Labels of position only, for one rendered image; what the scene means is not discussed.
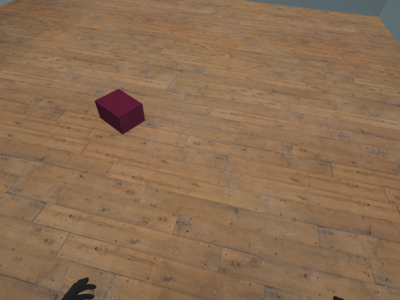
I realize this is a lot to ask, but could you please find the left robot hand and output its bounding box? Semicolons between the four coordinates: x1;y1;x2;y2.
61;277;96;300

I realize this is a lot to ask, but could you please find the carton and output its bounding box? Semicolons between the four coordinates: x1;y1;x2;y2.
95;89;145;134

